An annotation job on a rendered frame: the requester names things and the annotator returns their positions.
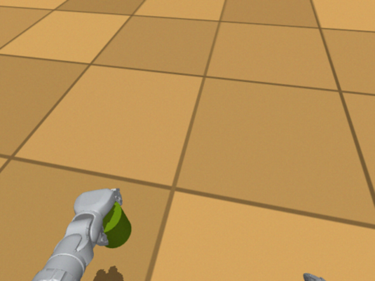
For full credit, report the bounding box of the mug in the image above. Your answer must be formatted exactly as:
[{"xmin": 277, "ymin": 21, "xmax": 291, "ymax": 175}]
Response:
[{"xmin": 103, "ymin": 202, "xmax": 131, "ymax": 248}]

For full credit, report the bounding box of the left robot arm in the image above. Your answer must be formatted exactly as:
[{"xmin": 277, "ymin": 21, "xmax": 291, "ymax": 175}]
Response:
[{"xmin": 32, "ymin": 210, "xmax": 103, "ymax": 281}]

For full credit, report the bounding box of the left robot hand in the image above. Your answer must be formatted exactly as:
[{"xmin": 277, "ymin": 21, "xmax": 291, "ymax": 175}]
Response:
[{"xmin": 74, "ymin": 189, "xmax": 122, "ymax": 246}]

